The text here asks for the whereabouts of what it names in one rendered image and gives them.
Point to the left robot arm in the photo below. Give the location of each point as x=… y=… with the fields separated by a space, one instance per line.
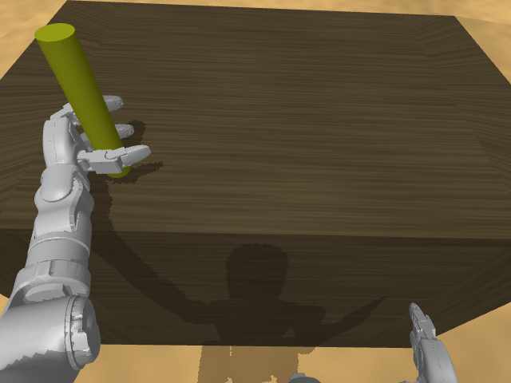
x=48 y=329

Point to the right robot hand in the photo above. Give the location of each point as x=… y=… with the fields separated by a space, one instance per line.
x=431 y=357

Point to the left robot hand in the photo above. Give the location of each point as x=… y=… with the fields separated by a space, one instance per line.
x=62 y=144

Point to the can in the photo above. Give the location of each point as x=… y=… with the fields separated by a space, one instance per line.
x=63 y=50

